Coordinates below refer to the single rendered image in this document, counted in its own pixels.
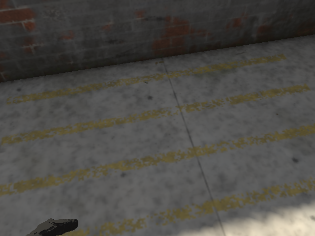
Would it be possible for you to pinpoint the left robot hand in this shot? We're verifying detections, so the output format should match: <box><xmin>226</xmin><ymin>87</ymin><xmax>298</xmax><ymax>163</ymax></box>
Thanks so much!
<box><xmin>26</xmin><ymin>218</ymin><xmax>79</xmax><ymax>236</ymax></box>

